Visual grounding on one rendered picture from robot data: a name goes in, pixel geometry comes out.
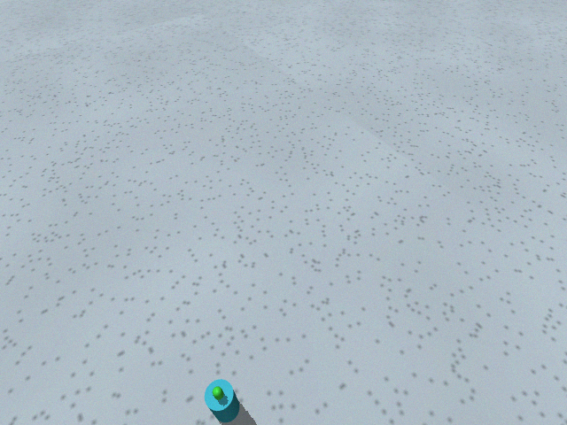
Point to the bottle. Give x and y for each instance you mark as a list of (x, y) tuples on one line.
[(222, 400)]

